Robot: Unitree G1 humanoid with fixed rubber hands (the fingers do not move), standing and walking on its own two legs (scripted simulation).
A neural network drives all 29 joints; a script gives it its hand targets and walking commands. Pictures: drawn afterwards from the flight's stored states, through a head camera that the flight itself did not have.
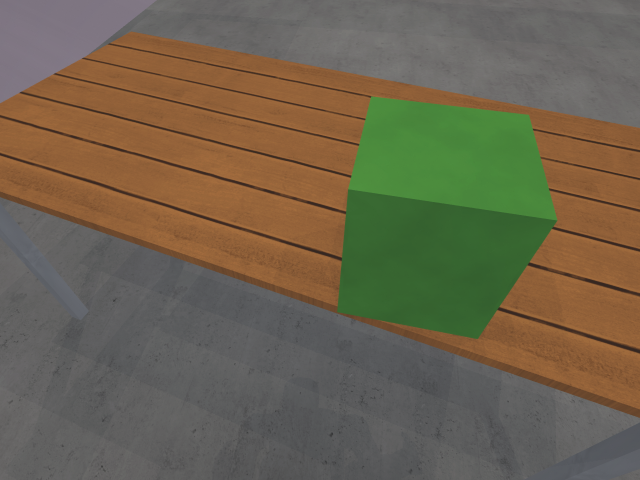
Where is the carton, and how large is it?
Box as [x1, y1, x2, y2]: [337, 96, 556, 338]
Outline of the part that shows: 371,96 348,188 337,311 477,338 556,221 554,209 529,117 525,114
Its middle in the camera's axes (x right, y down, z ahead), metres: +0.15 -0.03 +0.56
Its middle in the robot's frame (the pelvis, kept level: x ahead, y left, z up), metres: +0.46 -0.10 +0.07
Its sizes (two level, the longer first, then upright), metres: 0.210 0.200 0.250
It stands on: a table, 0.70 m high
